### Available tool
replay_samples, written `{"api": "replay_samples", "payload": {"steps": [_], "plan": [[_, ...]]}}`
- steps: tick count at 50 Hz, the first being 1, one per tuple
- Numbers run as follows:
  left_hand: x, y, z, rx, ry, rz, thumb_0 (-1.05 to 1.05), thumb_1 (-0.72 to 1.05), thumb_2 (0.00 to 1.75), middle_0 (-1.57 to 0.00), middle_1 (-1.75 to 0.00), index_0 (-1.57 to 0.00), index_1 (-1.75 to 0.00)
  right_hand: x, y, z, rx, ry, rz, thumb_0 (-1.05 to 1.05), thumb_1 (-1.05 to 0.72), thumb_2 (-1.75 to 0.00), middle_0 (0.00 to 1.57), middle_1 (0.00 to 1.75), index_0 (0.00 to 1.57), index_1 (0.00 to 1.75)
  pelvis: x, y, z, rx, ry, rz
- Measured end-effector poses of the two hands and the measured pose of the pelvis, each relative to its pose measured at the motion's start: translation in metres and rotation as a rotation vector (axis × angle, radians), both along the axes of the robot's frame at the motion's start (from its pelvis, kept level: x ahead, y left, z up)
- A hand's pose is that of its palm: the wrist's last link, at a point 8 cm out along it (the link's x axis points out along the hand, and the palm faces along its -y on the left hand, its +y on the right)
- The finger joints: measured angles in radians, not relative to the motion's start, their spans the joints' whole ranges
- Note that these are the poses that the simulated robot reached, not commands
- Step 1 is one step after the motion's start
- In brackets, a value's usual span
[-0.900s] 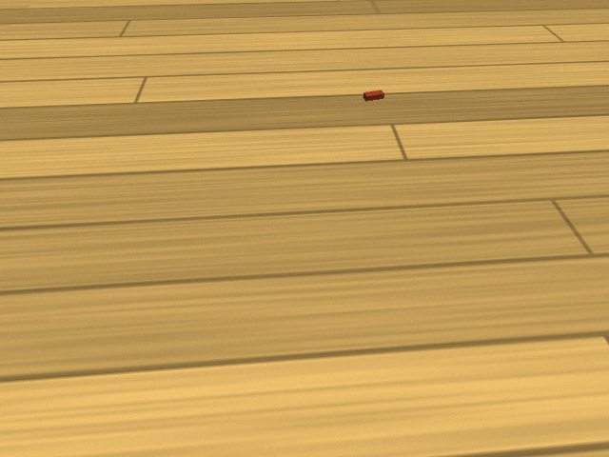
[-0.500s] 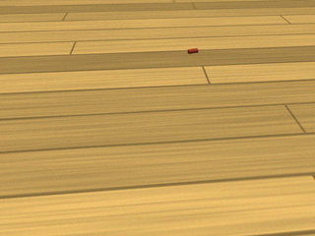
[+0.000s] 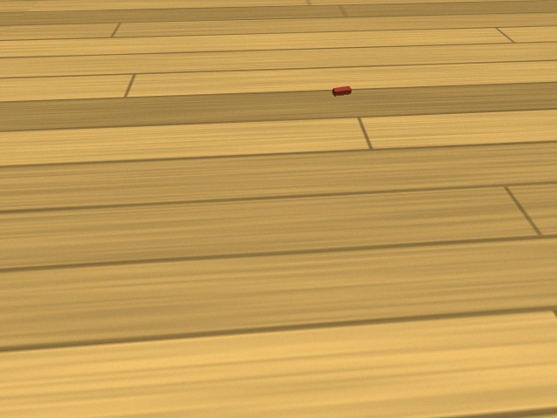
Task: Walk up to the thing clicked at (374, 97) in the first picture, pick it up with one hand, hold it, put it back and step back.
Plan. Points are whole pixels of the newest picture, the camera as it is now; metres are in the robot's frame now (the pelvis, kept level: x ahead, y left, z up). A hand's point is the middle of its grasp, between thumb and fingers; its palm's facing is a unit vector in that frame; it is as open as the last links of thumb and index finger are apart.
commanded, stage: stand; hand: left
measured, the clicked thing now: (342, 90) +2.27 -0.36 -0.77
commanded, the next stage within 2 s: walk up in 0.22 s
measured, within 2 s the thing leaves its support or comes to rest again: neither
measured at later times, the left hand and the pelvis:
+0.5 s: hand (137, 410) +0.17 +0.24 -0.13, palm faces -0.16 -0.91 -0.38, open 7.3 cm; pelvis +0.05 -0.05 -0.01, yaw -8 degrees
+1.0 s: hand (216, 294) +0.40 +0.16 -0.18, palm faces -0.23 -0.91 -0.34, open 7.3 cm; pelvis +0.31 -0.11 -0.03, yaw -13 degrees
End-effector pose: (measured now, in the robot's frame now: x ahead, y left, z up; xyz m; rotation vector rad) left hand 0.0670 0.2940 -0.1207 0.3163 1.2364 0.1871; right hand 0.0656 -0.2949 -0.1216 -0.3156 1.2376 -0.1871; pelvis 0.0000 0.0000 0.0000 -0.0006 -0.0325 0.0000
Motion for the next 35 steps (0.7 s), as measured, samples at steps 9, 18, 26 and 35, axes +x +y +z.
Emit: {"api": "replay_samples", "payload": {"steps": [9,18,26,35], "plan": [[-0.002,0.001,0.000,0.002,0.005,0.003,0.00,0.91,0.90,-0.21,-0.30,-0.21,-0.30,0.001,0.001,0.000,0.002,-0.001,0.004,0.00,-0.91,-0.90,0.20,0.30,0.20,0.30,0.000,0.000,0.000,0.001,0.000,0.000],[0.024,0.008,0.005,-0.001,0.005,-0.071,0.00,0.91,0.90,-0.21,-0.30,-0.21,-0.30,-0.002,-0.029,0.008,-0.016,-0.124,-0.058,0.00,-0.90,-0.90,0.21,0.30,0.20,0.30,0.014,-0.009,-0.006,0.021,0.030,-0.073],[0.119,-0.019,0.028,0.054,-0.082,-0.180,0.01,0.91,0.90,-0.21,-0.30,-0.21,-0.30,-0.008,-0.107,0.005,-0.070,-0.080,-0.152,0.01,-0.90,-0.90,0.21,0.30,0.20,0.30,0.062,-0.055,-0.014,0.033,0.009,-0.145],[0.177,-0.079,0.027,0.066,-0.151,-0.165,0.00,0.91,0.90,-0.21,-0.30,-0.21,-0.30,0.085,-0.159,-0.006,-0.042,-0.106,-0.137,0.01,-0.91,-0.90,0.20,0.30,0.20,0.30,0.131,-0.104,-0.020,-0.017,-0.007,-0.173]]}}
